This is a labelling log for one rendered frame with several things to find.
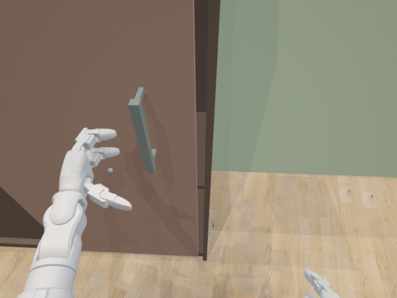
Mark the wardrobe door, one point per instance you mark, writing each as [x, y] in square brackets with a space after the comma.
[66, 65]
[15, 221]

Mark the left robot hand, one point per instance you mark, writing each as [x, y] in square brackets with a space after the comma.
[78, 164]

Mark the left robot forearm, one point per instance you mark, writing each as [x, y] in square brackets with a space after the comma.
[56, 259]

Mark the right robot hand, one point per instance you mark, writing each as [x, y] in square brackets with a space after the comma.
[320, 284]

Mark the handle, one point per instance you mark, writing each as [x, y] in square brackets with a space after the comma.
[139, 123]

